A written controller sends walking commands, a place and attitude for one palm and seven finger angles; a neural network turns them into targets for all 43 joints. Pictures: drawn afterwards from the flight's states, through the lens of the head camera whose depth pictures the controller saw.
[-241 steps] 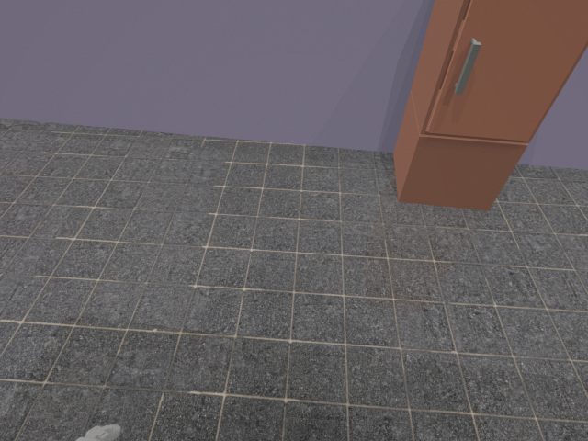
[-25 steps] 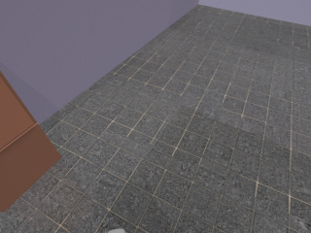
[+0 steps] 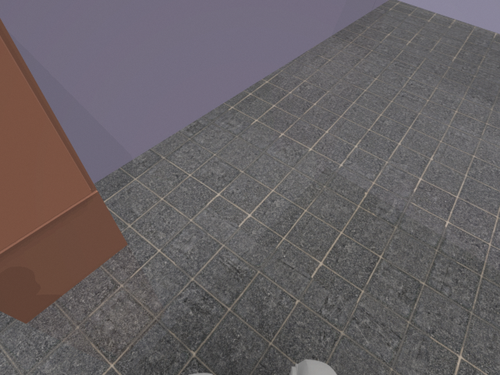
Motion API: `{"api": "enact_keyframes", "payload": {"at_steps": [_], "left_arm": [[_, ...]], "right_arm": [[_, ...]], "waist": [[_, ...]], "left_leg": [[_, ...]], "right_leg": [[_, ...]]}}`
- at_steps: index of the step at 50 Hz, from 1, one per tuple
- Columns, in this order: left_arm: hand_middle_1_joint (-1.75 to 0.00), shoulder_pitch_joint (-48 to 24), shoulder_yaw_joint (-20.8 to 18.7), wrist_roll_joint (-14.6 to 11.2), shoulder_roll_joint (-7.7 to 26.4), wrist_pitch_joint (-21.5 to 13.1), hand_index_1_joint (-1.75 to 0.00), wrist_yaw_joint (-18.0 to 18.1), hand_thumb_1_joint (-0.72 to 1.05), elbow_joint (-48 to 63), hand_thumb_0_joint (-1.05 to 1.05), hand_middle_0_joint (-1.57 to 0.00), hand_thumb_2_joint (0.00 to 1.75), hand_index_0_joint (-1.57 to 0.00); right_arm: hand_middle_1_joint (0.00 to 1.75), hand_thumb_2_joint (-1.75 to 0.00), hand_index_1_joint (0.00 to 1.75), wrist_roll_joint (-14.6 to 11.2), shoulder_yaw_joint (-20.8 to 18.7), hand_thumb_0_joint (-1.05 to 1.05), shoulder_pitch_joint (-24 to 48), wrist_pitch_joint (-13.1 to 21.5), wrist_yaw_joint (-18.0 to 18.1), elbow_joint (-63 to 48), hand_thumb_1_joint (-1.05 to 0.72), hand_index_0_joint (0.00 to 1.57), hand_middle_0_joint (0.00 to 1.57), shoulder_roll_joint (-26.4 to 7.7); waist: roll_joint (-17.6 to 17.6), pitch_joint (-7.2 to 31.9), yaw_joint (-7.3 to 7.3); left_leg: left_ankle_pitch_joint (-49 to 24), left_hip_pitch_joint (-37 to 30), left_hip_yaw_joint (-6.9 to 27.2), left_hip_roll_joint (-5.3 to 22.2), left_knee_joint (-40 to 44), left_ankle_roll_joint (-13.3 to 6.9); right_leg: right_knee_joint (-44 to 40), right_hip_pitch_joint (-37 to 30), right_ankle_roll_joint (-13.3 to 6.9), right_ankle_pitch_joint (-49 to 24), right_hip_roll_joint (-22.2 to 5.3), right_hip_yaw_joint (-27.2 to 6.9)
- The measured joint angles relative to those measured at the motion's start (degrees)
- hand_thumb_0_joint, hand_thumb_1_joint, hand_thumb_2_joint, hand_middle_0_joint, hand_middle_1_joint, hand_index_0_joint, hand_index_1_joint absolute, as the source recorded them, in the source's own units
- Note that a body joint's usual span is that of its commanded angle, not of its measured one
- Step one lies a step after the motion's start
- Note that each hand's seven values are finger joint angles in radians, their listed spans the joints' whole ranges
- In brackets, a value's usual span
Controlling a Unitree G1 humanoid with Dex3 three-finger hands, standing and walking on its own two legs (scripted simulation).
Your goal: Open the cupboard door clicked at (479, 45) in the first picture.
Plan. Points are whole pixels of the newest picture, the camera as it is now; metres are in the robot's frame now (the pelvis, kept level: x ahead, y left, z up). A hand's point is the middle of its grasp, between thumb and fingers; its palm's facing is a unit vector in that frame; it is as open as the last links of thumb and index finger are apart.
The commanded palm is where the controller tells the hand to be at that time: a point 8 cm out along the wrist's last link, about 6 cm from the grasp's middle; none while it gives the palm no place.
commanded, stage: turn to face it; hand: left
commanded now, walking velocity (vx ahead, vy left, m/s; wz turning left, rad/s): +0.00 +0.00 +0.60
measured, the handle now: out of the picture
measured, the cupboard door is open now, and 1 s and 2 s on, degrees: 0 0 0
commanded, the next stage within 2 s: take the last steps up to it in 1.36 s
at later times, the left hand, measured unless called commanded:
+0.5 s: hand out of the picture +0.05 +0.13 -0.14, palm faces +0.32 -0.91 -0.28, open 7.3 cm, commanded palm none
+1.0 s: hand out of the picture -0.08 +0.19 -0.16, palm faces +0.63 -0.73 -0.26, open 7.3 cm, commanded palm none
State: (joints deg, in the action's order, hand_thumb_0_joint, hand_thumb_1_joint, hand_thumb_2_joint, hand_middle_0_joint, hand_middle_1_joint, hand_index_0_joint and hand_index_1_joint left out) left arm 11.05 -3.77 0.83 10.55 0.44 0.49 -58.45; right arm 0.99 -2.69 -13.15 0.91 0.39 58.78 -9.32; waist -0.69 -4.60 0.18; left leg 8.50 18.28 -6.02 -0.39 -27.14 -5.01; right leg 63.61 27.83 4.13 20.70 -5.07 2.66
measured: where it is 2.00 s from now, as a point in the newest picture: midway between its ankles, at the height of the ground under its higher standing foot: outside the picture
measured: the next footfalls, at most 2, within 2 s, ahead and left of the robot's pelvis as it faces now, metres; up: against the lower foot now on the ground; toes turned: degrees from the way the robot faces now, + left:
right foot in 0.28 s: +0.07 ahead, -0.16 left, +0.00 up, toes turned +7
left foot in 0.78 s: -0.02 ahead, +0.07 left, +0.00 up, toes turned +37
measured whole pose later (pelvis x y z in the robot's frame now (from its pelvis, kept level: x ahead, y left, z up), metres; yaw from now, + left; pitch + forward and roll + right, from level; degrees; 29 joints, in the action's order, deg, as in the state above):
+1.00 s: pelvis +0.00 -0.03 +0.00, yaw +37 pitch +0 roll -1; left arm 10.9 -4.3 0.8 15.5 3.4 0.2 -52.5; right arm 0.9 -2.7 -7.6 -1.8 -0.8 51.8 -12.9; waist -1.0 -4.8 1.3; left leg 14.3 14.0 -0.6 -1.2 -28.3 -2.7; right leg 63.5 27.8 6.1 22.4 -6.9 1.8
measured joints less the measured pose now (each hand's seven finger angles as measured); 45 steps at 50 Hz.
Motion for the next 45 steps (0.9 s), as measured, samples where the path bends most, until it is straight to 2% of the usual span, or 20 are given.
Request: {"api": "enact_keyframes", "payload": {"at_steps": [5, 11, 13, 14, 15, 17, 18, 20, 22, 25, 28, 32, 36, 38, 39, 40, 42, 45], "left_arm": [[-0.30, -2.52, -0.67, 0.06, 0.31, 1.35, -0.30, 0.34, 0.91, 2.67, 0.00, -0.20, 0.90, -0.20], [-0.30, -4.56, -0.48, -0.24, -0.01, 1.67, -0.30, 0.56, 0.91, 5.15, 0.00, -0.20, 0.90, -0.20], [-0.30, -4.70, -0.21, -0.47, -0.32, 1.25, -0.30, 0.60, 0.91, 6.03, 0.00, -0.20, 0.90, -0.20], [-0.30, -4.53, -0.04, -0.52, -0.44, 0.90, -0.30, 0.64, 0.91, 6.50, 0.00, -0.20, 0.90, -0.20], [-0.30, -4.46, 0.17, -0.32, -1.04, 0.53, -0.30, 0.80, 0.91, 6.64, 0.00, -0.20, 0.90, -0.20], [-0.30, -3.50, 0.96, 0.02, -1.59, 0.25, -0.30, 0.86, 0.91, 7.21, 0.00, -0.20, 0.90, -0.20], [-0.30, -2.89, 1.15, 0.05, -1.74, 0.13, -0.30, 0.93, 0.91, 7.33, 0.00, -0.20, 0.90, -0.20], [-0.30, -1.79, 1.35, 0.01, -1.87, 0.11, -0.30, 1.04, 0.91, 7.32, 0.00, -0.20, 0.90, -0.21], [-0.30, -1.03, 1.52, 0.02, -1.87, 0.05, -0.30, 1.03, 0.91, 7.08, 0.00, -0.20, 0.90, -0.21], [-0.30, -0.03, 1.82, 0.09, -1.82, -0.22, -0.30, 0.87, 0.91, 6.74, 0.00, -0.20, 0.90, -0.21], [-0.30, 1.22, 1.94, 0.26, -1.72, -0.32, -0.30, 0.70, 0.91, 6.49, 0.00, -0.20, 0.90, -0.21], [-0.30, 3.02, 1.78, 0.55, -0.67, 0.05, -0.30, 0.47, 0.91, 5.85, 0.00, -0.20, 0.90, -0.21], [-0.30, 4.46, 1.08, 0.74, 1.34, 0.84, -0.30, 0.25, 0.91, 4.99, 0.00, -0.20, 0.90, -0.21], [-0.30, 5.33, 0.57, 0.49, 2.59, 1.22, -0.30, 0.11, 0.91, 4.64, 0.00, -0.20, 0.90, -0.21], [-0.30, 5.74, 0.26, 0.23, 3.22, 1.53, -0.30, -0.01, 0.91, 4.48, 0.00, -0.20, 0.90, -0.21], [-0.30, 5.30, -0.01, 0.06, 4.04, 2.19, -0.30, 0.00, 0.91, 4.07, 0.00, -0.20, 0.90, -0.21], [-0.30, 4.35, -0.43, 0.07, 5.05, 3.57, -0.30, 0.23, 0.91, 3.73, 0.00, -0.20, 0.90, -0.20], [-0.30, 2.64, -0.80, 0.04, 5.33, 3.97, -0.30, 0.06, 0.91, 3.92, 0.00, -0.20, 0.90, -0.20]], "right_arm": [[0.30, -0.90, 0.30, 0.29, -0.58, 0.01, -1.30, -1.64, -0.59, -0.13, -0.92, 0.20, 0.20, 0.22], [0.30, -0.90, 0.30, 0.57, -1.64, 0.01, -1.45, -2.73, -0.92, -1.39, -0.91, 0.20, 0.21, -0.70], [0.30, -0.90, 0.30, 0.47, -2.10, 0.01, -1.41, -3.07, -0.97, -1.89, -0.91, 0.20, 0.21, -1.40], [0.30, -0.90, 0.30, 0.31, -2.36, 0.01, -1.47, -3.26, -1.04, -2.15, -0.91, 0.20, 0.21, -1.79], [0.30, -0.90, 0.30, 0.04, -2.73, 0.01, -1.24, -3.55, -1.10, -2.25, -0.91, 0.20, 0.20, -2.56], [0.30, -0.90, 0.29, 0.10, -3.39, 0.01, -1.01, -4.18, -1.12, -2.50, -0.91, 0.20, 0.20, -3.58], [0.30, -0.90, 0.29, 0.25, -3.59, 0.01, -0.89, -4.46, -1.24, -2.65, -0.91, 0.20, 0.20, -4.02], [0.30, -0.90, 0.29, 0.42, -3.92, 0.01, -0.43, -4.87, -1.55, -3.02, -0.91, 0.20, 0.20, -4.85], [0.30, -0.90, 0.29, 0.42, -4.07, 0.01, 0.07, -4.97, -1.75, -3.55, -0.91, 0.20, 0.20, -5.54], [0.30, -0.90, 0.29, 0.36, -4.01, 0.01, 0.83, -5.29, -1.84, -3.93, -0.91, 0.20, 0.20, -6.31], [0.30, -0.90, 0.29, 0.33, -3.72, 0.01, 1.98, -5.89, -1.85, -3.88, -0.91, 0.20, 0.20, -6.84], [0.30, -0.90, 0.29, 0.14, -3.04, 0.01, 4.38, -6.18, -1.96, -4.16, -0.91, 0.20, 0.20, -6.89], [0.30, -0.90, 0.29, -0.11, -2.10, 0.01, 6.84, -5.53, -2.17, -5.51, -0.91, 0.20, 0.20, -6.20], [0.30, -0.90, 0.29, -0.08, -1.61, 0.01, 7.53, -4.73, -2.35, -6.61, -0.91, 0.20, 0.20, -5.89], [0.30, -0.90, 0.29, 0.02, -1.48, 0.01, 7.72, -4.03, -2.42, -7.19, -0.91, 0.20, 0.20, -5.84], [0.30, -0.90, 0.29, -0.06, -1.40, 0.01, 8.09, -3.40, -2.33, -7.50, -0.91, 0.20, 0.20, -5.39], [0.30, -0.90, 0.29, -0.21, -0.83, 0.01, 8.18, -2.62, -2.17, -7.80, -0.91, 0.20, 0.20, -4.76], [0.30, -0.90, 0.29, -0.05, -0.37, 0.01, 7.30, -2.50, -1.44, -7.76, -0.91, 0.20, 0.20, -4.22]], "waist": [[0.72, 1.43, -1.41], [2.47, 2.21, -3.03], [3.10, 2.45, -3.15], [3.27, 2.69, -2.99], [4.56, 2.48, -2.82], [5.12, 2.60, -2.70], [4.90, 2.71, -2.63], [4.39, 2.62, -2.48], [3.92, 2.12, -2.50], [3.18, 1.17, -2.19], [2.64, 0.33, -1.36], [1.93, -0.72, 0.03], [0.73, -1.35, 1.58], [0.08, -1.11, 1.96], [-0.15, -0.76, 1.94], [-1.13, -1.10, 2.01], [-1.75, -1.41, 2.44], [-1.01, -0.93, 1.97]], "left_leg": [[-0.58, -0.15, 2.53, -1.62, 1.41, 0.33], [-0.36, 1.53, 6.34, -2.54, 0.00, 1.87], [-0.12, 2.53, 7.75, -3.01, -1.14, 2.70], [0.21, 3.24, 8.38, -3.37, -2.15, 3.23], [2.18, 4.09, 9.43, -2.98, -4.23, 3.87], [11.81, 7.24, 8.94, -3.25, -14.12, 5.66], [13.87, 8.96, 8.16, -3.26, -20.16, 6.32], [13.82, 11.51, 6.71, -2.26, -30.49, 7.50], [12.49, 12.61, 5.96, -0.70, -36.49, 8.53], [12.03, 12.05, 5.66, 1.40, -38.34, 9.73], [13.20, 10.17, 5.20, 2.89, -35.27, 10.35], [14.61, 6.80, 3.40, 3.72, -27.60, 10.10], [14.76, 2.29, 0.50, 3.39, -17.43, 8.82], [10.28, -1.11, -0.86, 2.84, -9.79, 7.93], [8.68, -2.01, -0.70, 2.49, -7.37, 6.44], [9.63, -1.31, -0.45, 1.63, -8.64, 4.92], [11.06, -1.10, 0.34, 1.02, -9.71, 3.05], [9.32, -2.32, 2.50, 0.59, -6.55, 2.74]], "right_leg": [[-6.85, -0.06, 0.79, -0.35, 0.09, -1.20], [-19.31, -5.90, 0.28, 2.23, 2.28, -1.48], [-25.78, -9.35, -0.14, 0.19, 3.18, -1.23], [-30.34, -11.54, -0.93, -2.04, 3.38, -0.89], [-31.89, -12.46, -2.81, -3.38, 4.06, 0.16], [-32.29, -13.31, -4.95, -3.53, 3.55, 1.98], [-32.92, -13.97, -5.36, -3.50, 2.92, 2.78], [-34.64, -15.40, -5.58, -3.90, 1.91, 4.20], [-35.80, -16.42, -5.64, -4.29, 1.07, 5.68], [-36.30, -17.35, -5.71, -4.18, -0.21, 8.02], [-35.85, -17.72, -5.55, -3.62, -1.44, 10.27], [-34.12, -17.54, -4.86, -2.51, -3.07, 13.05], [-30.72, -16.44, -3.61, -0.71, -4.86, 15.53], [-27.40, -15.29, -2.61, 0.99, -6.04, 16.70], [-24.02, -13.71, -1.95, 2.07, -6.73, 16.29], [-18.95, -11.53, -0.96, 5.86, -7.04, 13.40], [-8.70, -7.16, 0.08, 10.66, -5.30, 7.40], [-0.21, -2.61, 0.99, 7.49, -3.11, 2.94]]}}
